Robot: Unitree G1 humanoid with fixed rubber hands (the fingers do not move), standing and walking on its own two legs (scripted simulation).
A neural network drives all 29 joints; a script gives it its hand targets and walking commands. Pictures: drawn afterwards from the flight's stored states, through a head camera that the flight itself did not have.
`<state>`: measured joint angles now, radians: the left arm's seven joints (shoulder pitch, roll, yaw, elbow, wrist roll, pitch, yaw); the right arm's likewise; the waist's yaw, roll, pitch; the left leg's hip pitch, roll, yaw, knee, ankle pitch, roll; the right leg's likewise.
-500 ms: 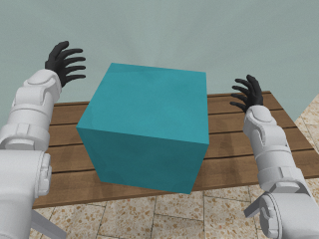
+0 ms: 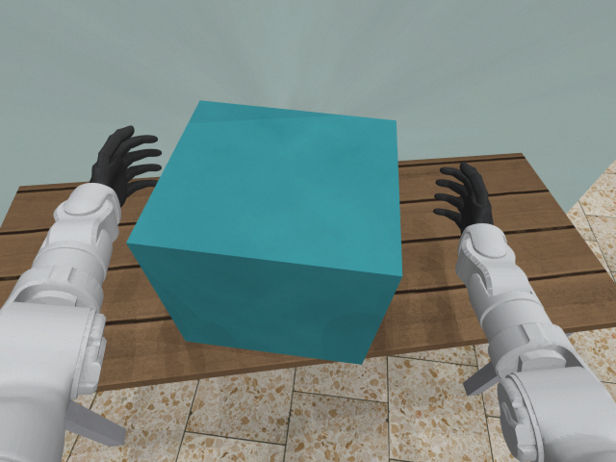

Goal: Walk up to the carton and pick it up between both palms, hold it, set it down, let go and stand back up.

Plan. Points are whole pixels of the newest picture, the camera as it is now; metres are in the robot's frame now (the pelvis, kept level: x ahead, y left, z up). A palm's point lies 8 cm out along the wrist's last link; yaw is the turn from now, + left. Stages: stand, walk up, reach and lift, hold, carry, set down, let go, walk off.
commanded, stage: reach and lift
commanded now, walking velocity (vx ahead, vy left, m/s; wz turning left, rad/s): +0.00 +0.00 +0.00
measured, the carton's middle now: (284, 237) +0.43 +0.02 +0.00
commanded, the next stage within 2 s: none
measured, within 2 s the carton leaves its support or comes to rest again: neither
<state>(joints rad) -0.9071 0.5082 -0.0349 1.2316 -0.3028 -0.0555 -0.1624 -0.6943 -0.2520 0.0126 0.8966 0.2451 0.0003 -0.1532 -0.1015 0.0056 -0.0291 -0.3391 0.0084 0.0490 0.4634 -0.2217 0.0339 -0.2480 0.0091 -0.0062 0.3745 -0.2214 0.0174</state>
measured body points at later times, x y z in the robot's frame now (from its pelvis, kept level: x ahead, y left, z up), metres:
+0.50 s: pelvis -0.01 +0.00 -0.01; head +0.06 +0.01 +0.44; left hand +0.45 +0.22 +0.07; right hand +0.39 -0.24 +0.05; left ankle +0.01 +0.09 -0.74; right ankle -0.02 -0.13 -0.74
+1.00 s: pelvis -0.01 +0.00 -0.01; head +0.06 +0.01 +0.44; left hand +0.46 +0.19 +0.05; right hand +0.39 -0.20 +0.03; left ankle +0.01 +0.09 -0.74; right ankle -0.02 -0.13 -0.74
